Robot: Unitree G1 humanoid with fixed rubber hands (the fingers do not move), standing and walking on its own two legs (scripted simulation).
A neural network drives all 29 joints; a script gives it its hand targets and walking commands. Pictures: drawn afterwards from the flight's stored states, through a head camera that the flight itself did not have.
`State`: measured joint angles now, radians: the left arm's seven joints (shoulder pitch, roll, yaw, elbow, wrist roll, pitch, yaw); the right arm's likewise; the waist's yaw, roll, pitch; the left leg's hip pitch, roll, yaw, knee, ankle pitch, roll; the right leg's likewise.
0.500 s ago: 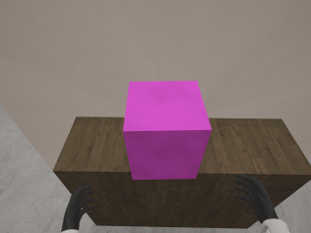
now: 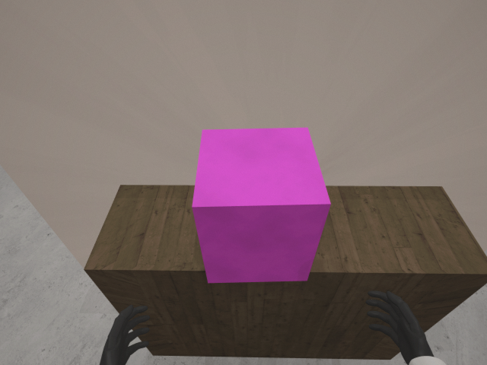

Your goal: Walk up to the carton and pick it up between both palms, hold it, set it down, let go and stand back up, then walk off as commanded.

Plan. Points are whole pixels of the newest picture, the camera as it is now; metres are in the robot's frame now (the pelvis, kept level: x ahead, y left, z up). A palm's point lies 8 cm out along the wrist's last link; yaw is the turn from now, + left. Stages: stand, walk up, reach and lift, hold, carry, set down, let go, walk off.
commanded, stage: set down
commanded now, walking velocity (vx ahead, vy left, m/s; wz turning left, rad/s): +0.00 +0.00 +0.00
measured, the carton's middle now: (256, 207) +0.42 +0.00 +0.01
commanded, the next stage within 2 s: let go in 0.66 s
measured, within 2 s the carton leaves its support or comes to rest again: neither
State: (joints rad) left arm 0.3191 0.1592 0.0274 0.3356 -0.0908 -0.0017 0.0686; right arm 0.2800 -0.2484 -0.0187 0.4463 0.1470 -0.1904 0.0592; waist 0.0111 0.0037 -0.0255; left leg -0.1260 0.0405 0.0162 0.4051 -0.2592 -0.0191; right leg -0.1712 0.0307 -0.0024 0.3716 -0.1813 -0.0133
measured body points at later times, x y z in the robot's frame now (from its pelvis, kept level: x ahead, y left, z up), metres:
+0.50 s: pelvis +0.01 +0.00 +0.00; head +0.01 +0.01 +0.45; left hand +0.17 +0.23 -0.08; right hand +0.16 -0.23 -0.08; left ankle -0.03 +0.13 -0.74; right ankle +0.01 -0.11 -0.74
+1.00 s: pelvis +0.01 +0.00 +0.00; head +0.02 +0.00 +0.45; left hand +0.17 +0.24 -0.09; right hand +0.15 -0.23 -0.09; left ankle -0.03 +0.13 -0.74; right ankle +0.01 -0.11 -0.74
